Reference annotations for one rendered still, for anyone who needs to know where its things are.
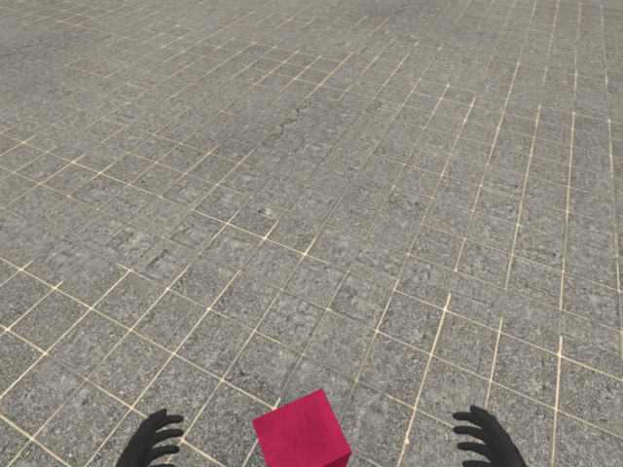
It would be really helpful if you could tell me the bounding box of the robot right hand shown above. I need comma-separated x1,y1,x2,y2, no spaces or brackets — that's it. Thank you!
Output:
453,405,528,467

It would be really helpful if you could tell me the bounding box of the robot left hand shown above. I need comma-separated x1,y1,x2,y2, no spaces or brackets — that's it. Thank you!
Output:
115,409,184,467

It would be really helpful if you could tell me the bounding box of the carton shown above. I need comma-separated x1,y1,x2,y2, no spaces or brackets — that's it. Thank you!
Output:
252,388,351,467

